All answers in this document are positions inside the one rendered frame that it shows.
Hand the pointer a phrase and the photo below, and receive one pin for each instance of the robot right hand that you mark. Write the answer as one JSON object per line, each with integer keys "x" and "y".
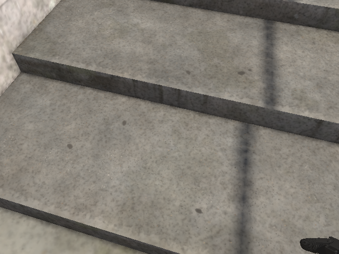
{"x": 321, "y": 245}

